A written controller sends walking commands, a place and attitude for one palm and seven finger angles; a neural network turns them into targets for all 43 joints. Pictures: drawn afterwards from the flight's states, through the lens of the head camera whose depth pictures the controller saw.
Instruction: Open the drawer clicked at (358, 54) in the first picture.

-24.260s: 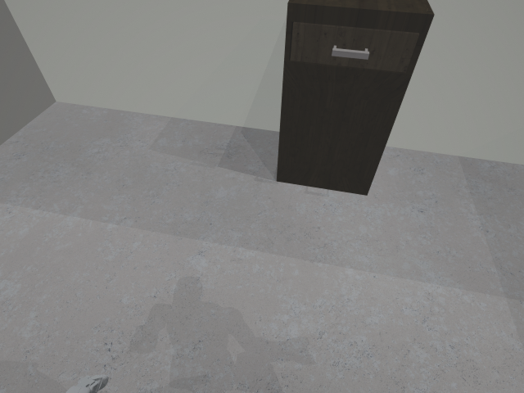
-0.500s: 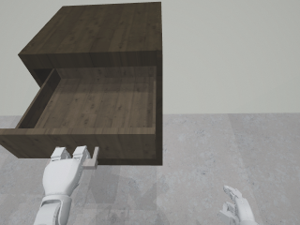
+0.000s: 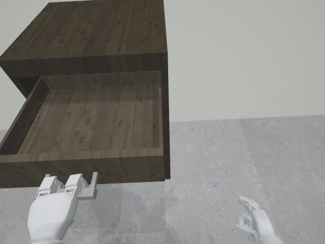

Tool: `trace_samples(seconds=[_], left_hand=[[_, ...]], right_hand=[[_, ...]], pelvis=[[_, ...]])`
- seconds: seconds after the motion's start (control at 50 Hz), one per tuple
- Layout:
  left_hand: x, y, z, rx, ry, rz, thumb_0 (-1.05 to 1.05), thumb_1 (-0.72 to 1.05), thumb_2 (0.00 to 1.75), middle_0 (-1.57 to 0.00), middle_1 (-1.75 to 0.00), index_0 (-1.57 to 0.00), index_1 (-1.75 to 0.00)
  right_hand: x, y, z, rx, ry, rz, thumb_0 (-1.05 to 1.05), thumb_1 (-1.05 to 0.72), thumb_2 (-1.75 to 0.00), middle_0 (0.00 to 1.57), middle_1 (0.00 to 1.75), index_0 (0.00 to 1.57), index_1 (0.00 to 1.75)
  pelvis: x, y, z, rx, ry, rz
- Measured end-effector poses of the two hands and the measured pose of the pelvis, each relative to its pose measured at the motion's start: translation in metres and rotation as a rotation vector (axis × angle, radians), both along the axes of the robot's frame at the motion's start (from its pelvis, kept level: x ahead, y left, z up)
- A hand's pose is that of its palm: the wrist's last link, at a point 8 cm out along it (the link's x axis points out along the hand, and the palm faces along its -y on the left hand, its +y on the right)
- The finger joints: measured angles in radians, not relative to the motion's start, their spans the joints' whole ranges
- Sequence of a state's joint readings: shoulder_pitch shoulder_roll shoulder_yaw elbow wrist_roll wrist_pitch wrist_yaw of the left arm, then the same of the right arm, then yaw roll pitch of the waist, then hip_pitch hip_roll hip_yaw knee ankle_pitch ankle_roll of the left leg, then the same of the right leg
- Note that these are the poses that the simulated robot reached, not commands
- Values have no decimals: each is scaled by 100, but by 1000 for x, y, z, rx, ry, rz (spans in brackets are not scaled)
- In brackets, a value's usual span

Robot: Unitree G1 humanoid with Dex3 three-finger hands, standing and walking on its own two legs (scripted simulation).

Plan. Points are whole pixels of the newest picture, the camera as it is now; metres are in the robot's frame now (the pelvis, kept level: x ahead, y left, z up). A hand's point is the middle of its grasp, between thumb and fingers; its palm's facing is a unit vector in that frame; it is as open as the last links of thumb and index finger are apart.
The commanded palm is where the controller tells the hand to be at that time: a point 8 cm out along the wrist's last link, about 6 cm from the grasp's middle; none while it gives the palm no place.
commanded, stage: open the thumb to release the handle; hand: left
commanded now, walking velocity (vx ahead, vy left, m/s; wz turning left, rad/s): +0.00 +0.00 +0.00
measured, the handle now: (69, 185) +0.24 +0.25 +0.03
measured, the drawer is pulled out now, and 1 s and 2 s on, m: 0.30 0.30 0.30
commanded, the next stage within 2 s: lift the hand off the handle in 0.52 s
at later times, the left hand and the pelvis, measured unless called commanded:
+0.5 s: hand (66, 213) +0.19 +0.24 +0.01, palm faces +0.03 -0.08 -1.00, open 11.8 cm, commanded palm +0.16 +0.24 +0.05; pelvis -0.01 +0.00 +0.00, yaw +2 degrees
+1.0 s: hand (68, 210) +0.19 +0.24 +0.01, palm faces +0.04 -0.06 -1.00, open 13.8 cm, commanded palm +0.17 +0.24 +0.07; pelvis -0.03 -0.01 +0.01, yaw +3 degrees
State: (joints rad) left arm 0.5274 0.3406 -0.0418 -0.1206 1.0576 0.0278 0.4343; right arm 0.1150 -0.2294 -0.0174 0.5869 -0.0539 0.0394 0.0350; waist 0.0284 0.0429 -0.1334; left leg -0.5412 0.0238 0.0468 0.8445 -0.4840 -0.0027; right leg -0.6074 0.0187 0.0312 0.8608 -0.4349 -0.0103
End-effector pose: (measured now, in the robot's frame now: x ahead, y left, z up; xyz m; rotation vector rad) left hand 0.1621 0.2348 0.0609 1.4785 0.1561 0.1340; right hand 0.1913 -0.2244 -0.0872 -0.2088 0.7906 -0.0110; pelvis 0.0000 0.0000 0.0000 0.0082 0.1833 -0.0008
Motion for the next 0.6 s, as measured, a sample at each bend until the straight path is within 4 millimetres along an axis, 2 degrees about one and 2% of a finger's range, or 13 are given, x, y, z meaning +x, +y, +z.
trace_samples(seconds=[0.14,0.22,0.32,0.5,0.6], left_hand=[[7,12,-5,41,-48,24,2,72,79,-32,-132,-39,-130],[8,8,-3,10,-59,50,1,62,76,-34,-130,-39,-130],[6,6,-2,15,-52,61,1,38,67,-35,-128,-38,-129],[2,4,0,10,-33,58,0,-17,43,-31,-123,-34,-123],[1,4,-1,18,-30,50,0,-36,35,-29,-120,-33,-121]], right_hand=[[2,5,-14,-25,48,17,1,-91,-90,20,30,20,30],[2,10,-15,-14,55,10,1,-91,-90,20,30,20,30],[3,17,-11,-5,39,22,1,-91,-90,20,30,20,30],[5,20,1,-5,-5,43,1,-91,-90,20,30,21,30],[1,15,4,-18,-11,46,1,-91,-90,20,30,21,30]], pelvis=[[-1,3,-5,-6,20,20],[0,5,-4,-10,18,27],[-3,4,-1,-8,-2,33],[-12,0,3,-5,-37,39],[-17,-4,4,-1,-47,40]])
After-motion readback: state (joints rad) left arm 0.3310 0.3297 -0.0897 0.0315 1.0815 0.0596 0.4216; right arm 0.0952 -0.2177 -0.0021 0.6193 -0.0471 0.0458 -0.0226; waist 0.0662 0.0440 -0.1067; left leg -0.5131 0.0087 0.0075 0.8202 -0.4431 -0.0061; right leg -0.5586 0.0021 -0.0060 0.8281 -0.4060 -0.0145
